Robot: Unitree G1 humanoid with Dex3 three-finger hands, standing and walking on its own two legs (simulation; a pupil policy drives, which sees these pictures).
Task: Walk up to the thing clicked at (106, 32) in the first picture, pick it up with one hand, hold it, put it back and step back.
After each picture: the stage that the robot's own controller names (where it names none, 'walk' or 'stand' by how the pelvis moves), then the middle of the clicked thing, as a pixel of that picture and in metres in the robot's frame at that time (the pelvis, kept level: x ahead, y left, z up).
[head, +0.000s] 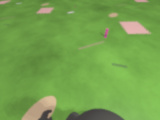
stand; (106, 33) +2.13 -0.36 -0.65
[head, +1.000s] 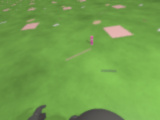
walk; (91, 40) +2.01 +0.09 -0.62
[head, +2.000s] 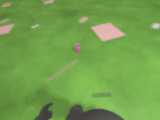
walk; (77, 48) +1.37 +0.39 -0.65
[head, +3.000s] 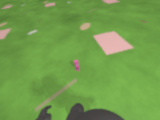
walk; (76, 65) +0.93 +0.32 -0.65
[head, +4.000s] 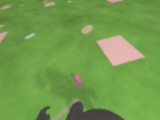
walk; (78, 81) +0.59 +0.24 -0.65
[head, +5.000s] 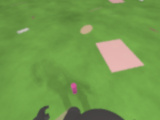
stand; (74, 88) +0.44 +0.21 -0.63
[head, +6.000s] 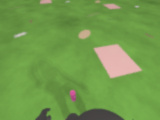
stand; (73, 96) +0.39 +0.20 -0.65
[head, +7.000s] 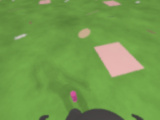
stand; (74, 96) +0.36 +0.21 -0.65
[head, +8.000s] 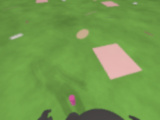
stand; (72, 100) +0.32 +0.20 -0.66
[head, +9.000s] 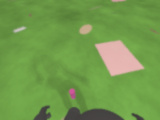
stand; (72, 94) +0.36 +0.20 -0.65
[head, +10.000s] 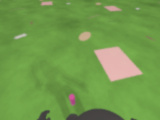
stand; (72, 100) +0.35 +0.20 -0.65
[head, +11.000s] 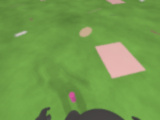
stand; (72, 97) +0.33 +0.22 -0.65
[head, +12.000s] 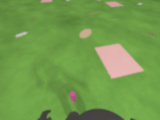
stand; (73, 97) +0.36 +0.20 -0.65
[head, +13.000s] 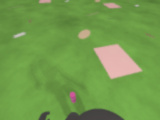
stand; (73, 97) +0.36 +0.19 -0.66
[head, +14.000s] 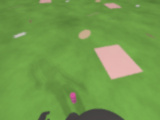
stand; (73, 98) +0.36 +0.19 -0.66
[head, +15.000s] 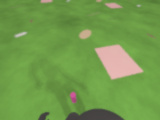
go down; (73, 97) +0.36 +0.19 -0.66
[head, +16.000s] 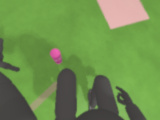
go down; (57, 57) +0.41 +0.28 -0.28
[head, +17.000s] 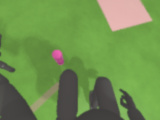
approach; (59, 58) +0.41 +0.29 -0.28
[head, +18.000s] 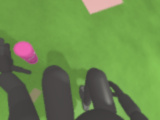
close in; (29, 55) +0.37 +0.35 -0.16
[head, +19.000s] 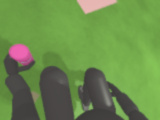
close; (25, 58) +0.35 +0.35 -0.15
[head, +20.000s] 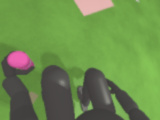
lift; (24, 63) +0.32 +0.35 -0.15
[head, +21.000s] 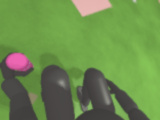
lift; (23, 64) +0.32 +0.35 -0.15
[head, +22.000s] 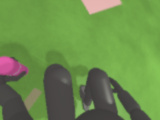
lift; (15, 68) +0.27 +0.40 -0.15
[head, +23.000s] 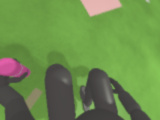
lift; (17, 70) +0.26 +0.39 -0.15
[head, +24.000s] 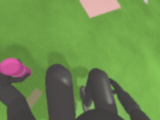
lift; (20, 70) +0.27 +0.38 -0.15
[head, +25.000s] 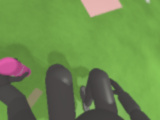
lift; (18, 69) +0.26 +0.39 -0.15
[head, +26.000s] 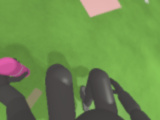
lift; (17, 70) +0.26 +0.39 -0.15
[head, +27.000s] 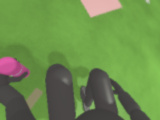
lift; (17, 70) +0.26 +0.39 -0.15
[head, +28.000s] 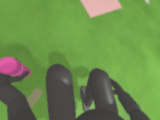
lift; (18, 69) +0.27 +0.39 -0.15
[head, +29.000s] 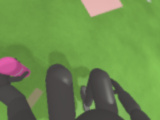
lift; (18, 69) +0.26 +0.39 -0.15
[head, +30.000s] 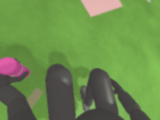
lift; (17, 70) +0.26 +0.39 -0.15
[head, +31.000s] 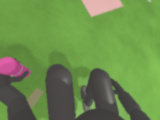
lift; (17, 70) +0.26 +0.40 -0.15
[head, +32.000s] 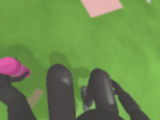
lift; (18, 70) +0.26 +0.40 -0.15
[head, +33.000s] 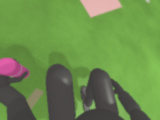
lift; (17, 70) +0.26 +0.40 -0.15
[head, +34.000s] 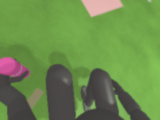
lift; (17, 70) +0.26 +0.40 -0.15
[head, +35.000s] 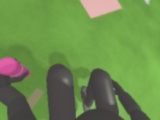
lift; (17, 70) +0.26 +0.40 -0.15
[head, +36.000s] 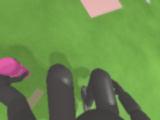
lift; (17, 70) +0.26 +0.40 -0.15
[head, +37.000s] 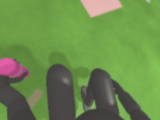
lift; (17, 70) +0.26 +0.40 -0.15
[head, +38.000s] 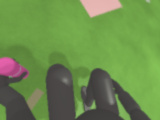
lift; (16, 70) +0.26 +0.40 -0.15
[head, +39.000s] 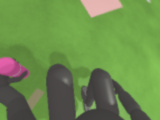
lift; (16, 70) +0.26 +0.40 -0.15
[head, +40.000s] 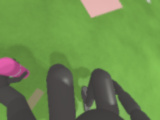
lift; (16, 70) +0.26 +0.40 -0.15
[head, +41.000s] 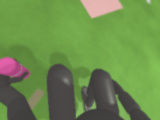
lift; (17, 70) +0.26 +0.40 -0.15
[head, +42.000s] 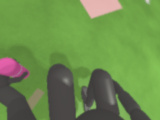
lift; (17, 70) +0.26 +0.40 -0.15
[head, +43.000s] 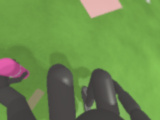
lift; (16, 71) +0.25 +0.40 -0.15
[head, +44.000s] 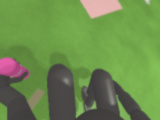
lift; (17, 70) +0.26 +0.40 -0.15
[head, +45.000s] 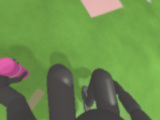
lift; (16, 71) +0.25 +0.40 -0.15
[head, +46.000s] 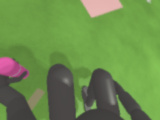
lift; (16, 70) +0.26 +0.41 -0.15
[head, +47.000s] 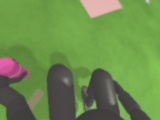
lift; (15, 71) +0.25 +0.41 -0.15
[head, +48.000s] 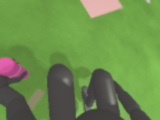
lift; (16, 71) +0.25 +0.41 -0.15
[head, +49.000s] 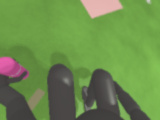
lift; (16, 70) +0.25 +0.41 -0.15
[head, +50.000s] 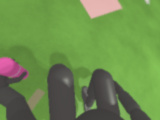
lift; (15, 71) +0.25 +0.41 -0.15
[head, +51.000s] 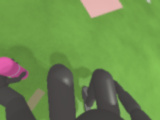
lift; (15, 71) +0.25 +0.41 -0.15
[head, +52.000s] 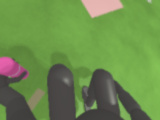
lift; (15, 70) +0.25 +0.41 -0.15
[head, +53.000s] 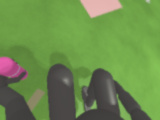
lift; (14, 71) +0.25 +0.41 -0.15
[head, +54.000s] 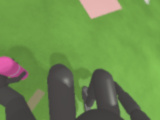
lift; (15, 71) +0.25 +0.41 -0.15
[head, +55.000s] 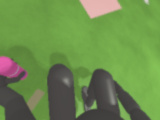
lift; (14, 71) +0.25 +0.41 -0.15
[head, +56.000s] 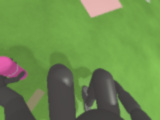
lift; (13, 70) +0.25 +0.41 -0.15
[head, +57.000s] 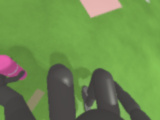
lift; (13, 70) +0.26 +0.42 -0.15
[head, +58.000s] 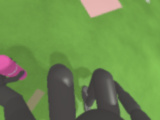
lift; (13, 70) +0.25 +0.42 -0.15
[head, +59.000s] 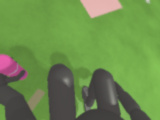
lift; (14, 70) +0.26 +0.42 -0.14
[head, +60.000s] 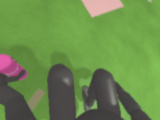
lift; (14, 69) +0.26 +0.42 -0.14
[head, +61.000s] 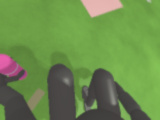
lift; (13, 69) +0.26 +0.42 -0.15
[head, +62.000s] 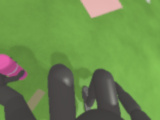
lift; (13, 70) +0.25 +0.42 -0.15
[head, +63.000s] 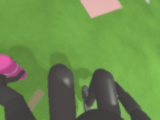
lift; (13, 70) +0.25 +0.42 -0.14
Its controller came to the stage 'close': yes
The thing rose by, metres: 0.00
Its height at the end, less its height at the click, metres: +0.00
